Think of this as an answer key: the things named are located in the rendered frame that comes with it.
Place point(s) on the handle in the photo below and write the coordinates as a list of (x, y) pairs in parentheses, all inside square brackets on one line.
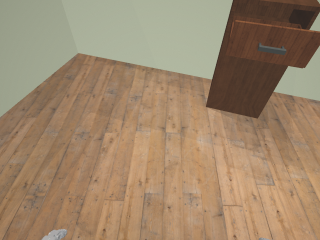
[(274, 50)]

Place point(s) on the drawer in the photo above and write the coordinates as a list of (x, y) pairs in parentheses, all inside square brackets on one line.
[(246, 33)]

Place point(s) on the cabinet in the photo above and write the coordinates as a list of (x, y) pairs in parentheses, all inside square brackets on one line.
[(244, 86)]

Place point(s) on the left robot hand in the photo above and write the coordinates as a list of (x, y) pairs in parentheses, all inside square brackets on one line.
[(55, 235)]

